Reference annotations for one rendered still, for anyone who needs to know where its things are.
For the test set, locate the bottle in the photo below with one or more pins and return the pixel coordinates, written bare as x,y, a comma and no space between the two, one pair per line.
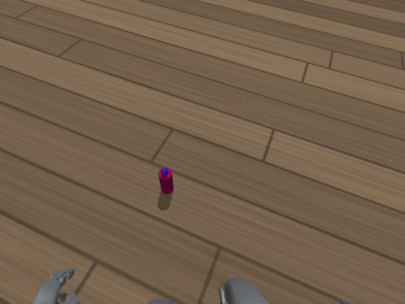
166,180

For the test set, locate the left robot hand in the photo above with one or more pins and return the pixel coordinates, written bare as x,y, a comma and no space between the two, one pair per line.
49,291

